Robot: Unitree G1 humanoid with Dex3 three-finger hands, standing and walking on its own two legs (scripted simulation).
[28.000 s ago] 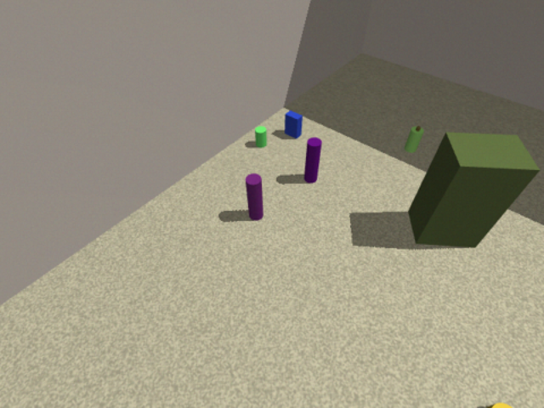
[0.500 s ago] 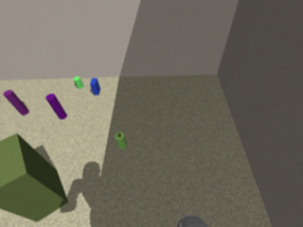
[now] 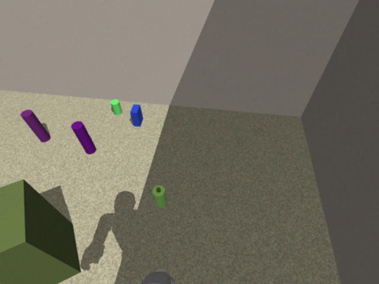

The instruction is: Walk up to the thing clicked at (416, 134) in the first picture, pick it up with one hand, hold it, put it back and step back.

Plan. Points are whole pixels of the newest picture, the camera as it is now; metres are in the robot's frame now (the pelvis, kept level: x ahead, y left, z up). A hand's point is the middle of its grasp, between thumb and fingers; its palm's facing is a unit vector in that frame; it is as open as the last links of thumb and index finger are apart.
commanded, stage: walk up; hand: left
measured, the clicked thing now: (159, 195) +0.65 +0.22 -0.69
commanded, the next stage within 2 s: none
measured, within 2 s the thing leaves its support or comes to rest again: neither
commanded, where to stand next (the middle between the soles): +0.28 +0.01 m, yaw -3 degrees
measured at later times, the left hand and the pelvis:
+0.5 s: hand (85, 249) +0.22 +0.29 -0.13, palm faces -0.08 -0.90 -0.42, open 7.4 cm; pelvis +0.16 +0.01 -0.01, yaw -2 degrees
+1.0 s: hand (99, 222) +0.30 +0.29 -0.17, palm faces -0.02 -0.94 -0.33, open 7.4 cm; pelvis +0.22 +0.03 -0.01, yaw -1 degrees
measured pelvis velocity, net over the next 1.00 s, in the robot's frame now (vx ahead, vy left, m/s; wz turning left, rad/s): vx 0.22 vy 0.03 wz -0.02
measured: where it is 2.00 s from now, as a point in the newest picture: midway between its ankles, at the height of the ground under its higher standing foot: (192, 277)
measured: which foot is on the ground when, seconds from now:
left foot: up 0.00-0.02, down 0.04-0.52, up 0.54-0.86, down 0.88-1.00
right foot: down 0.00-0.08, up 0.10-0.48, down 0.50-1.00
